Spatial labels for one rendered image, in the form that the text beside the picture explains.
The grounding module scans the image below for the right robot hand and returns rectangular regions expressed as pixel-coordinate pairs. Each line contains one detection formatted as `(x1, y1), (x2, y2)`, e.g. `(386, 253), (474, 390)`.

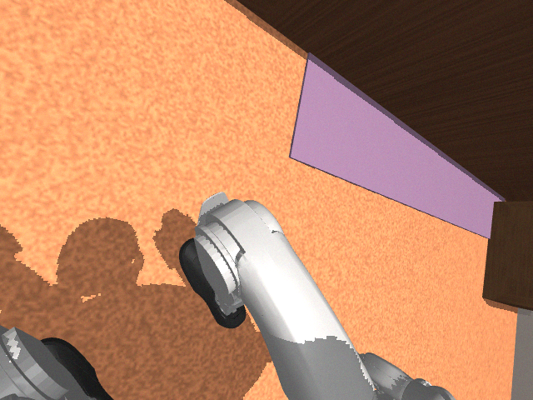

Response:
(358, 352), (414, 400)

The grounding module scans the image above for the right robot foot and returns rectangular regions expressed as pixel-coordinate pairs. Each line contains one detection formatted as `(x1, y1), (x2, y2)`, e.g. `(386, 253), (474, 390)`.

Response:
(179, 238), (246, 328)

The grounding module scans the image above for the right robot arm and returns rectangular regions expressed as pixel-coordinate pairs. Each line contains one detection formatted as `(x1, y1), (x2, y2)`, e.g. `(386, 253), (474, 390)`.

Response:
(401, 378), (456, 400)

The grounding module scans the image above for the left robot foot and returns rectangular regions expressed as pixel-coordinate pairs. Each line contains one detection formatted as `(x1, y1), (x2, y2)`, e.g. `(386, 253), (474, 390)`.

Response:
(40, 337), (114, 400)

